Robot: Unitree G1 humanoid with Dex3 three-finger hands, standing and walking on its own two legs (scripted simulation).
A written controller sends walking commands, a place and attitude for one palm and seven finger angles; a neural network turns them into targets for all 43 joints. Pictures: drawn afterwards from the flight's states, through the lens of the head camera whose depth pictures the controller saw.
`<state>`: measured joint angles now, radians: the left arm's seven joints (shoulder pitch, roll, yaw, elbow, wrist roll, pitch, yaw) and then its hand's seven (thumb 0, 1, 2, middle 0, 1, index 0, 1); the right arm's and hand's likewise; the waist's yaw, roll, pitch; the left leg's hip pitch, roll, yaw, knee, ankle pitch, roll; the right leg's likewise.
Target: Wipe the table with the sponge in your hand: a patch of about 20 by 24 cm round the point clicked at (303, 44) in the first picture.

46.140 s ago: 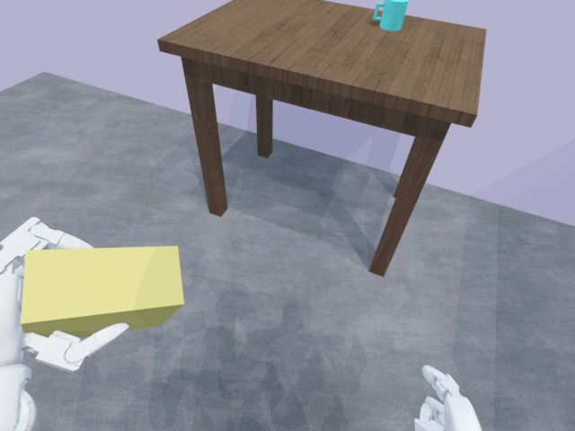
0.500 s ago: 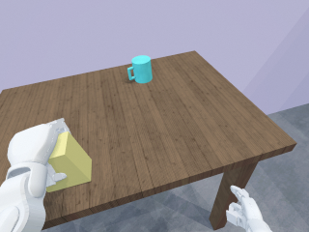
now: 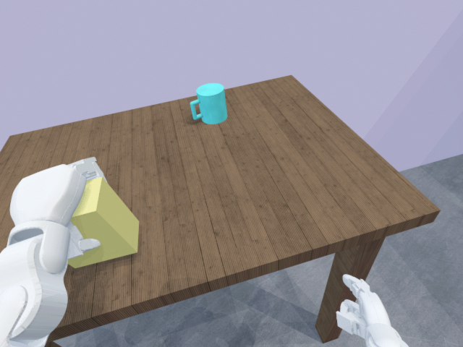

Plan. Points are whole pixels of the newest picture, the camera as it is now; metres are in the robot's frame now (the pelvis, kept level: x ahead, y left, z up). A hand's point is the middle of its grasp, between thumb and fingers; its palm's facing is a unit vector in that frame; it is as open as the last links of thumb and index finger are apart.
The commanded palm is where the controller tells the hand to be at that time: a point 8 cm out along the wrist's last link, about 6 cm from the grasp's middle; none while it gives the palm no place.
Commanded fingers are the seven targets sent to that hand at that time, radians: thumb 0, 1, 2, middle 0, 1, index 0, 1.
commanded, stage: lift the sponge slowly off the table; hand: left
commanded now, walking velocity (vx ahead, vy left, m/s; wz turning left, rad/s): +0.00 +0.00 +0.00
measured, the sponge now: (95, 232) +0.24 +0.28 +0.12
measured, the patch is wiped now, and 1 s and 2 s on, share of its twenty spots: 0.95 0.95 0.95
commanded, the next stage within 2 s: bring the sponge back beside the body in 1.08 s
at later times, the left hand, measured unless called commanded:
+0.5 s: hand (67, 190) +0.24 +0.28 +0.21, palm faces +0.25 -0.08 -0.97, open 10.3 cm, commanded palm +0.19 +0.28 +0.28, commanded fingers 0.00 0.10 1.30 -1.20 -1.60 -1.20 -1.60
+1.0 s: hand (67, 170) +0.25 +0.26 +0.25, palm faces +0.35 -0.13 -0.93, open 10.3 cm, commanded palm +0.19 +0.27 +0.31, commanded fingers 0.00 0.10 1.30 -1.20 -1.60 -1.20 -1.60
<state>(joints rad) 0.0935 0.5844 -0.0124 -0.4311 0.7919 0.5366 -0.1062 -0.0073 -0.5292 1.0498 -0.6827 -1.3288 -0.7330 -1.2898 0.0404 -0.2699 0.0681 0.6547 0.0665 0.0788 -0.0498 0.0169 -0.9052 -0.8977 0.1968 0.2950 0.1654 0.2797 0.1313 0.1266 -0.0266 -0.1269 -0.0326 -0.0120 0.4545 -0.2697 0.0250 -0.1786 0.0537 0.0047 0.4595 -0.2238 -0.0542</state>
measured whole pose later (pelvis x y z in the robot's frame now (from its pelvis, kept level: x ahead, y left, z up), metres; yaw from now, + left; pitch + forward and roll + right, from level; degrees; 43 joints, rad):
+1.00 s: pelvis -0.02 +0.00 +0.00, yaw +0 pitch -3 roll +1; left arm -0.15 0.63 0.00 -0.43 0.73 0.59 -0.17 -0.01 -0.53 1.05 -0.69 -1.33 -0.73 -1.29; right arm 0.03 -0.28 0.07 0.64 0.09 0.08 -0.08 0.02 -0.91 -0.90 0.20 0.29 0.16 0.28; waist 0.14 0.13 -0.02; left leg -0.15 -0.05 -0.01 0.46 -0.25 0.03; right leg -0.21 0.04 0.00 0.48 -0.21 -0.05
